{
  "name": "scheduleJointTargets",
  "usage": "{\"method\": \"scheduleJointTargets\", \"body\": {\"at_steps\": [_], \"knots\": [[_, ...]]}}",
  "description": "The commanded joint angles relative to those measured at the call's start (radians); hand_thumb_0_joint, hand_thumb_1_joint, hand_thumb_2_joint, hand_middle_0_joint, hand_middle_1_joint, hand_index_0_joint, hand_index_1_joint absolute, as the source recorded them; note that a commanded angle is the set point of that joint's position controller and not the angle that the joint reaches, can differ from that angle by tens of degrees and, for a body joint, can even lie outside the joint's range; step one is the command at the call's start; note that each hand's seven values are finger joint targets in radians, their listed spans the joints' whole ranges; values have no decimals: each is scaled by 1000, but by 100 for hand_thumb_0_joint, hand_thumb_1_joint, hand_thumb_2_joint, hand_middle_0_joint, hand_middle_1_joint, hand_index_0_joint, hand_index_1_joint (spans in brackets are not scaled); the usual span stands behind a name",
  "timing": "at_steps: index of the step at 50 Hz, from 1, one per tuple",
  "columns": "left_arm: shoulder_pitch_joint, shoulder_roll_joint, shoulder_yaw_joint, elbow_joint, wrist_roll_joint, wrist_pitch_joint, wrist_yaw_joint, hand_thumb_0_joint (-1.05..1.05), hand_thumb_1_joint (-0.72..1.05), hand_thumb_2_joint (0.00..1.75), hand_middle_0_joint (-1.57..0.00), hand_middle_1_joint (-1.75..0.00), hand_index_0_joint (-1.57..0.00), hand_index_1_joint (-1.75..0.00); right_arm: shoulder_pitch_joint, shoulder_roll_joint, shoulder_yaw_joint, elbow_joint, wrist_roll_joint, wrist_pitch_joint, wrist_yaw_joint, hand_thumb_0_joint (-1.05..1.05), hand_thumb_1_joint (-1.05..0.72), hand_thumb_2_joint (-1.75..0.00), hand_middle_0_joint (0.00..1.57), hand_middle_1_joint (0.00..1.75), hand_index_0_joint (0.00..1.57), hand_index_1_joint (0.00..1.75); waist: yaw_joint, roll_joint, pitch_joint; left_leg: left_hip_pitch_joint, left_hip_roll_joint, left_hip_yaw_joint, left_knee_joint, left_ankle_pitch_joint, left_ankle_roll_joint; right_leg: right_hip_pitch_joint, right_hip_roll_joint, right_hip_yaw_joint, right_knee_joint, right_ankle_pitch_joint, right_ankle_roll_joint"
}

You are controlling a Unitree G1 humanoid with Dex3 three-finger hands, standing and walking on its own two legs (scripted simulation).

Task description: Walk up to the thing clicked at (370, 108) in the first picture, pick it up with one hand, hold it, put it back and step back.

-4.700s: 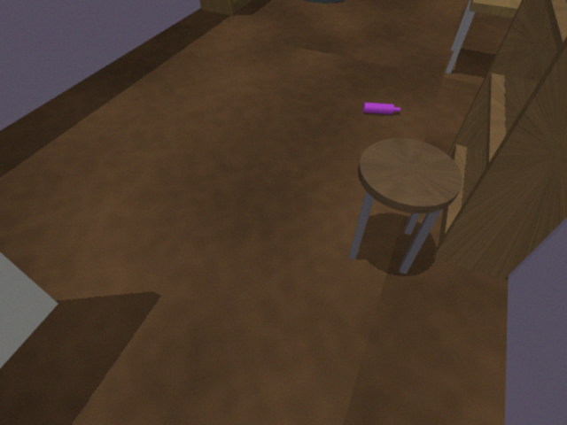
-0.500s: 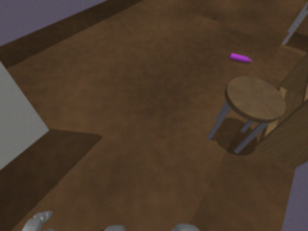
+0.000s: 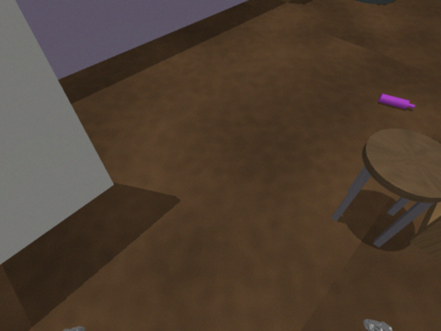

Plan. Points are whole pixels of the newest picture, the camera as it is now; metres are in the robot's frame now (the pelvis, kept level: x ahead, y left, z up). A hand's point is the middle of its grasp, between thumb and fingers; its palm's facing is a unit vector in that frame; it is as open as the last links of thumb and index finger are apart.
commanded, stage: walk up
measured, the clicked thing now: (396, 102) +1.66 -1.23 -0.73
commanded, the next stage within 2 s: stand in 0.48 s
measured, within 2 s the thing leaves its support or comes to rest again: neither
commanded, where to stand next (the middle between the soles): +0.04 -0.01 m, yaw +2 degrees
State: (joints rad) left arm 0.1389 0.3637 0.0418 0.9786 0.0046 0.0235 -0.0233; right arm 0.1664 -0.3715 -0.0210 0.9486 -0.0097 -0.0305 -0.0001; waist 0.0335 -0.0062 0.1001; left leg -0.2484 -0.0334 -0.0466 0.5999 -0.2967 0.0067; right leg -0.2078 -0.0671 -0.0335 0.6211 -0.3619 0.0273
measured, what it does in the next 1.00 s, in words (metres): stands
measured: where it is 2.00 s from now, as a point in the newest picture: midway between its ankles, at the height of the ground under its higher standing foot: outside the picture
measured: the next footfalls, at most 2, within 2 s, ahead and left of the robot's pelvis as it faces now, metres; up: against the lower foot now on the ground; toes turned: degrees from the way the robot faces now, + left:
none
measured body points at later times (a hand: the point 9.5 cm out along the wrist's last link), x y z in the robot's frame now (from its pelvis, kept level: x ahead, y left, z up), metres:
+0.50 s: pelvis -0.01 -0.01 +0.02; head +0.01 +0.00 +0.46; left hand +0.07 +0.30 -0.11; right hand +0.10 -0.31 -0.11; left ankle +0.02 +0.12 -0.73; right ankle -0.02 -0.14 -0.73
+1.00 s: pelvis -0.01 -0.01 +0.02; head +0.00 -0.01 +0.47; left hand +0.06 +0.29 -0.11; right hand +0.07 -0.31 -0.11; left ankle +0.02 +0.12 -0.73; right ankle -0.02 -0.14 -0.73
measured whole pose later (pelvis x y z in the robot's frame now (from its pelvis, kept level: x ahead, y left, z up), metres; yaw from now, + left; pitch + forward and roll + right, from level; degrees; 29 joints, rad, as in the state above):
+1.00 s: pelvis -0.01 -0.01 +0.02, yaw +0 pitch -3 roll +0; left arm 0.11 0.36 0.01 1.14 0.01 -0.01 -0.02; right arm 0.11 -0.35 0.00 1.13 -0.01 -0.01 0.01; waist 0.01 0.00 0.06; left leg -0.14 0.00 -0.06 0.33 -0.15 -0.02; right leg -0.09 -0.03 -0.05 0.33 -0.19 0.01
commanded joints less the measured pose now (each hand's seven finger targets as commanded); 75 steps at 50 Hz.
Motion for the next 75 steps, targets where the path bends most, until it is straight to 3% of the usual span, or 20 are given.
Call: {"method": "scheduleJointTargets", "body": {"at_steps": [1,2,3,9,21,23,24,27,31,34,38,39,41,49,53,68,75], "knots": [[-44,218,45,-49,3,-43,17,0,90,90,-20,-30,-20,-30,-68,-217,-39,-50,4,-21,-13,0,-90,-90,20,30,20,30,-6,39,-106,-15,132,-138,-152,283,53,105,-59,85,-203,165,-78],[-37,228,44,-37,0,-46,18,0,90,90,-20,-30,-20,-30,-67,-207,-36,-38,7,-18,-12,0,-90,-90,20,30,20,30,-10,54,-98,7,96,-104,-136,276,30,86,-81,101,-219,208,-92],[-58,235,43,-44,0,-46,18,0,90,90,-20,-30,-20,-30,-54,-204,-33,-25,6,-16,-13,0,-90,-90,20,30,20,30,-23,44,-116,32,91,-94,-141,271,26,85,-92,101,-223,225,-95],[-87,224,41,-11,4,-46,21,0,90,90,-20,-30,-20,-30,-72,-202,-33,6,8,-11,-10,0,-90,-90,20,30,20,30,-23,-1,-149,86,111,-103,-160,323,33,109,-77,55,-265,221,-77],[-115,212,46,36,7,-38,16,0,90,90,-20,-30,-20,-30,-100,-203,-28,46,-1,-7,-10,0,-90,-90,20,30,20,30,-18,31,-105,19,116,-138,-239,229,25,136,-66,32,-313,97,-68],[-112,215,47,34,6,-39,15,0,90,90,-20,-30,-20,-30,-92,-211,-29,52,-2,-9,-11,0,-90,-90,20,30,20,30,-17,31,-137,29,116,-132,-230,253,28,158,-71,33,-302,130,-70],[-90,195,26,61,5,-42,15,0,90,90,-20,-30,-20,-30,-115,-191,-23,61,-4,-8,-12,0,-90,-90,20,30,20,30,-14,52,-133,69,134,-121,-254,267,15,132,-84,70,-332,155,-65],[-98,207,22,67,5,-54,19,0,90,90,-20,-30,-20,-30,-104,-195,-23,76,-2,-7,-11,0,-90,-90,20,30,20,30,-22,17,-136,93,138,-115,-254,336,12,154,-84,63,-337,255,-53],[-93,208,14,81,5,-59,22,0,90,90,-20,-30,-20,-30,-101,-198,-23,88,1,-1,-10,0,-90,-90,20,30,20,30,-31,7,-151,116,143,-103,-269,332,13,158,-82,63,-346,279,-46],[-86,210,10,93,3,-58,23,0,90,90,-20,-30,-20,-30,-110,-195,-19,98,2,1,-8,0,-90,-90,20,30,20,30,-27,12,-121,98,141,-103,-298,271,10,146,-75,64,-359,227,-44],[-76,205,5,101,4,-58,25,0,90,90,-20,-30,-20,-30,-104,-195,-18,109,1,1,-6,0,-90,-90,20,30,20,30,-27,10,-119,99,146,-99,-312,253,8,139,-75,68,-363,198,-43],[-69,206,4,99,5,-60,24,0,90,90,-20,-30,-20,-30,-104,-196,-19,110,0,-1,-6,0,-90,-90,20,30,20,30,-25,14,-137,111,148,-96,-305,277,10,151,-80,69,-360,231,-43],[-64,207,3,104,6,-58,26,0,90,90,-20,-30,-20,-30,-112,-189,-18,111,1,1,-5,0,-90,-90,20,30,20,30,-23,5,-113,105,146,-98,-320,258,5,128,-72,62,-363,191,-42],[-66,212,2,100,3,-57,25,0,90,90,-20,-30,-20,-30,-102,-194,-16,124,1,-2,-7,0,-90,-90,20,30,20,30,-28,20,-120,116,147,-90,-321,273,2,126,-75,73,-357,223,-45],[-60,213,1,103,4,-56,26,0,90,90,-20,-30,-20,-30,-97,-189,-14,128,0,2,-5,0,-90,-90,20,30,20,30,-29,-1,-95,94,142,-90,-331,208,0,109,-71,75,-370,157,-44],[-56,214,-1,94,2,-54,26,0,90,90,-20,-30,-20,-30,-84,-196,-9,135,2,1,-8,0,-90,-90,20,30,20,30,-29,8,-128,124,149,-79,-311,282,-3,125,-74,82,-352,255,-47],[-53,211,-2,91,2,-56,27,0,90,90,-20,-30,-20,-30,-87,-197,-8,132,2,0,-10,0,-90,-90,20,30,20,30,-29,3,-152,152,156,-66,-297,349,-2,141,-76,82,-343,346,-46]]}}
